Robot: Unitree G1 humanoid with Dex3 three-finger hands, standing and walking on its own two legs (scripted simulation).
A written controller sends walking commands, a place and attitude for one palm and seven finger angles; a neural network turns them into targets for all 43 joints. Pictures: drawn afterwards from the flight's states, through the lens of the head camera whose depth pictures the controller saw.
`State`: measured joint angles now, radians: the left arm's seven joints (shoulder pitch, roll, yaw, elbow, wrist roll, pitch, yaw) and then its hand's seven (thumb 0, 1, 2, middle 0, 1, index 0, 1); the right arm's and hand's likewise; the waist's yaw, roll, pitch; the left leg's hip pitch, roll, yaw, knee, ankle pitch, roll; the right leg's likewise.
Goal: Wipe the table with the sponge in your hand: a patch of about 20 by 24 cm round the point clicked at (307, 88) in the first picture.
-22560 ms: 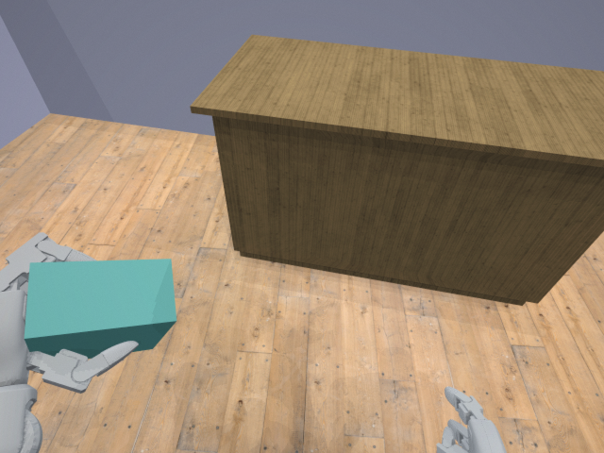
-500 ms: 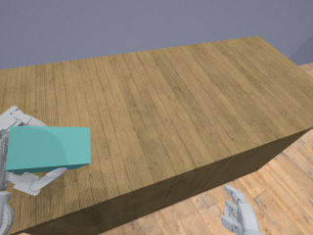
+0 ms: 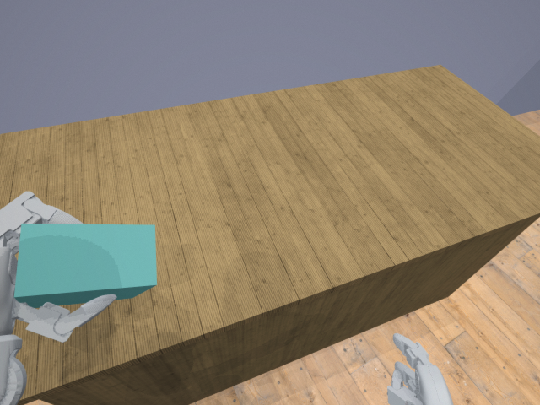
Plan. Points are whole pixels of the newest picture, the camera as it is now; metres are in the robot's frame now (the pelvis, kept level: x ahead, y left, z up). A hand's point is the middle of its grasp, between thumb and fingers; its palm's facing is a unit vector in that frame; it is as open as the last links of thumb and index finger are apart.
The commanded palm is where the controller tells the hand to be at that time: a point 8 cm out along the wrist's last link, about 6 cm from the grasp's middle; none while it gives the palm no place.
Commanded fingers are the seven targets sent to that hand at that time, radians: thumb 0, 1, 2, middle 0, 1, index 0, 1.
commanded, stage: turn the palm down, sponge in hand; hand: left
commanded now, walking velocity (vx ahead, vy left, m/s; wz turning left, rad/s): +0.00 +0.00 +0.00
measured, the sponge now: (106, 267) +0.23 +0.21 +0.14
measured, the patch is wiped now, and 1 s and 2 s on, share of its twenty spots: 0.00 0.00 0.00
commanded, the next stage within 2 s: none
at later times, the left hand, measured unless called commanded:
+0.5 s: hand (58, 273) +0.20 +0.24 +0.17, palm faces +0.45 -0.63 -0.64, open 10.2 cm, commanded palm +0.17 +0.27 +0.19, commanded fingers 0.00 0.10 1.30 -1.20 -1.60 -1.20 -1.60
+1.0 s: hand (78, 268) +0.22 +0.23 +0.16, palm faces +0.26 -0.42 -0.87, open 10.2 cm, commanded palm +0.18 +0.25 +0.20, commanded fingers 0.00 0.10 1.30 -1.20 -1.60 -1.20 -1.60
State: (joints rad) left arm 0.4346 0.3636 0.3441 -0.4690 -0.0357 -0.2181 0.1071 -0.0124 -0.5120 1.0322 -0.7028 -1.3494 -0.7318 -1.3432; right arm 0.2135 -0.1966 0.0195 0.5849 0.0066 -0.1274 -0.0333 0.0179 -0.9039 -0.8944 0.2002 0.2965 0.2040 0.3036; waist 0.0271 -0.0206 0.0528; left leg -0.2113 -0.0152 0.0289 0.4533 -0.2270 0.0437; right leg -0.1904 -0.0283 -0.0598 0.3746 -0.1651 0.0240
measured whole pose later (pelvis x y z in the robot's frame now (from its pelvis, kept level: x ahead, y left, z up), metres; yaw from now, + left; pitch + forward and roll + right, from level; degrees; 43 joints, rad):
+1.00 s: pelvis +0.01 -0.06 -0.02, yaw +1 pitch -1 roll +1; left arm 0.32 0.62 0.32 -0.38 0.29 0.16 -0.01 -0.01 -0.51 1.03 -0.70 -1.35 -0.73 -1.34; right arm 0.19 -0.29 0.01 0.60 0.04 -0.07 -0.14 0.02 -0.91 -0.89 0.20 0.30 0.20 0.30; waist 0.09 0.09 0.00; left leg -0.27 0.03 -0.01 0.60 -0.31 -0.03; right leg -0.29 0.02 -0.07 0.62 -0.31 -0.06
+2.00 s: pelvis -0.01 -0.03 +0.00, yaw +0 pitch -5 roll +1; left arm 0.08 0.58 0.00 -0.33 0.82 0.48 -0.11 -0.01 -0.51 1.03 -0.70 -1.34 -0.73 -1.34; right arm -0.01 -0.27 0.08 0.65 0.05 0.02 -0.08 0.02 -0.90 -0.89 0.20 0.30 0.20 0.31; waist 0.14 0.12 0.02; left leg -0.14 -0.01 0.02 0.42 -0.20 0.01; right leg -0.17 -0.01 -0.04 0.45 -0.20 -0.03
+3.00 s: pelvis +0.00 -0.04 +0.00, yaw +0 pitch -4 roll +1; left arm 0.02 0.55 -0.04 -0.19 0.87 0.44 -0.10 -0.01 -0.51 1.04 -0.70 -1.34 -0.74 -1.33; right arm 0.00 -0.26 0.07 0.68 0.04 -0.01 -0.08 0.02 -0.91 -0.89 0.20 0.30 0.20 0.30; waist 0.14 0.12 0.01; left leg -0.14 0.00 0.01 0.41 -0.20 0.00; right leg -0.17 0.00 -0.04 0.45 -0.21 -0.04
